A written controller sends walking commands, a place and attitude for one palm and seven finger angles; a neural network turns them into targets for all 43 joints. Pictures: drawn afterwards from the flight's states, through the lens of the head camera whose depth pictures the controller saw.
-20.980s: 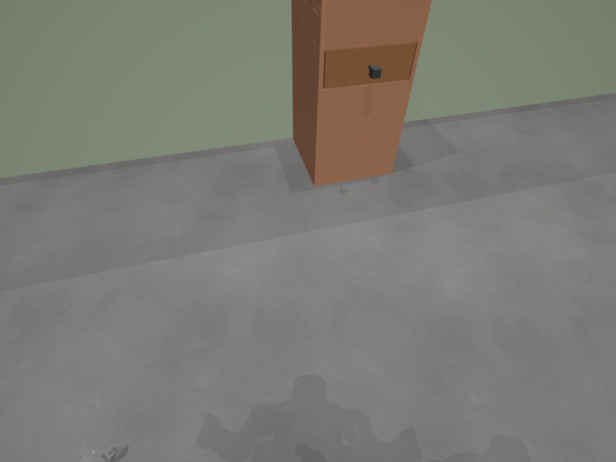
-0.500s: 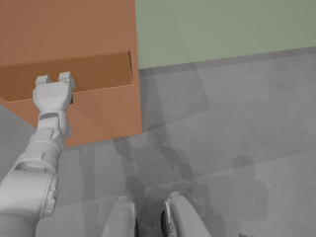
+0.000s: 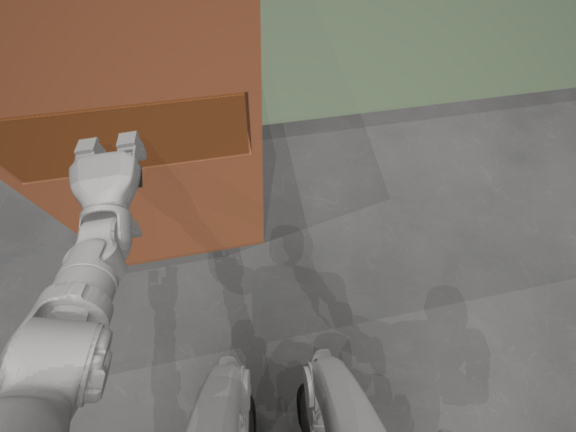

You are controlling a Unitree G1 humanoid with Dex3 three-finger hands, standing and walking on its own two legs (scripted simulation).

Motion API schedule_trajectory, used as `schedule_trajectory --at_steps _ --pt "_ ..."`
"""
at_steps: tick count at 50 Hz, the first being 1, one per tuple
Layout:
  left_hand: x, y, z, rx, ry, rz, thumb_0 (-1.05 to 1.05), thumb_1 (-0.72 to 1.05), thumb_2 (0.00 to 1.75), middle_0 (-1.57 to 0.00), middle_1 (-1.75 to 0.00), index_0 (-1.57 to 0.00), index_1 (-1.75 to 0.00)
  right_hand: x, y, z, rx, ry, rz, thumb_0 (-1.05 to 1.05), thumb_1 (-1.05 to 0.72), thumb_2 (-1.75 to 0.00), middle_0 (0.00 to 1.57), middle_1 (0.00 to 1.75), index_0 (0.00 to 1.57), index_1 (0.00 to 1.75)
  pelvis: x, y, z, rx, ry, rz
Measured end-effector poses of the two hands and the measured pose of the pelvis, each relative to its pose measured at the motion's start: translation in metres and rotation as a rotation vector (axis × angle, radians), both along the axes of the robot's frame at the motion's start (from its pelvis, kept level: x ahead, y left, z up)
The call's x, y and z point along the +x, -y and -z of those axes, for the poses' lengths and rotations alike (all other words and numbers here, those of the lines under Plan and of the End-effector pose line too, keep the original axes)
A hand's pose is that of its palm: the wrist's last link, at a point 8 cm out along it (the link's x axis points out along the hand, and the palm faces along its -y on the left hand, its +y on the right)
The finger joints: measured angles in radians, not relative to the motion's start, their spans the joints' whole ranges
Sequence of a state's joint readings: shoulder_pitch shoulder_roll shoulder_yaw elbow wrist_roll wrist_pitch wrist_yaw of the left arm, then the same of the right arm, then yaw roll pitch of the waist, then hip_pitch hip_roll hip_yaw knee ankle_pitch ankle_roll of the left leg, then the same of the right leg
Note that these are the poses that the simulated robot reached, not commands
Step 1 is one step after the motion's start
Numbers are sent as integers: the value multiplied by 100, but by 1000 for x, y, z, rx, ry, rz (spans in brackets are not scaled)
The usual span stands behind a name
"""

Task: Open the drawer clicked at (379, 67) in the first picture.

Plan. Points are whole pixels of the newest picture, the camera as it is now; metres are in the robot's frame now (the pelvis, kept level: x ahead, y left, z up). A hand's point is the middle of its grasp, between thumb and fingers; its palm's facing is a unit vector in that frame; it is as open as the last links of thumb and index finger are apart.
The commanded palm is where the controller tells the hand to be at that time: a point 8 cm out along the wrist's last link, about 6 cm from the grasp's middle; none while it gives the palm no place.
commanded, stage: close the thumb around the handle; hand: left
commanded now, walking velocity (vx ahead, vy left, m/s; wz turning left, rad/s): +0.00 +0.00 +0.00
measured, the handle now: (125, 162) +0.52 +0.23 -0.04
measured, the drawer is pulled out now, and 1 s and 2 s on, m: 0.00 0.01 0.12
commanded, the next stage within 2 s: pull the drawer open in 0.48 s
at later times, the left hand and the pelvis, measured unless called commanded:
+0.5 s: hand (123, 197) +0.46 +0.23 -0.06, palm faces -0.02 -0.03 -1.00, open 7.3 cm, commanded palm +0.46 +0.22 -0.01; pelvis +0.00 +0.00 +0.00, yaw +1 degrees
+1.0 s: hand (125, 206) +0.45 +0.23 -0.06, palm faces -0.05 -0.07 -1.00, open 7.3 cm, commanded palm +0.42 +0.22 -0.01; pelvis +0.01 +0.00 +0.01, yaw +0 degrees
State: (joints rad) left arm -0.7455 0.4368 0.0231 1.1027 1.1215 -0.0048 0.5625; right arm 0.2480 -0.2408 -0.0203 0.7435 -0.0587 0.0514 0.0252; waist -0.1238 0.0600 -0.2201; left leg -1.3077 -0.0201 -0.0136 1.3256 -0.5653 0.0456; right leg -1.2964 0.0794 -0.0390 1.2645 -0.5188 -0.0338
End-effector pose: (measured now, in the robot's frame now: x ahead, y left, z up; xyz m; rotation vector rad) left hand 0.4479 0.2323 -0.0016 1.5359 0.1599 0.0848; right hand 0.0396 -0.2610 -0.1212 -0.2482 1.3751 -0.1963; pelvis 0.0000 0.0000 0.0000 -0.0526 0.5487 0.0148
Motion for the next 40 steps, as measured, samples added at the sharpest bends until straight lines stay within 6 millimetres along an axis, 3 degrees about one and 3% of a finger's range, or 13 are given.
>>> schedule_trajectory --at_steps 16,40 --pt "-4 0 1 2 19 8 0 51 73 -39 -131 -35 -129 -2 2 0 -8 -12 -7 1 -91 -89 20 30 20 30 -1 -1 1 -2 1 -4" --pt "-6 2 3 -3 -4 -13 1 57 69 -42 -135 -23 -134 -10 7 -3 -20 2 0 1 -91 -89 20 30 20 30 -8 4 1 -1 3 -5"
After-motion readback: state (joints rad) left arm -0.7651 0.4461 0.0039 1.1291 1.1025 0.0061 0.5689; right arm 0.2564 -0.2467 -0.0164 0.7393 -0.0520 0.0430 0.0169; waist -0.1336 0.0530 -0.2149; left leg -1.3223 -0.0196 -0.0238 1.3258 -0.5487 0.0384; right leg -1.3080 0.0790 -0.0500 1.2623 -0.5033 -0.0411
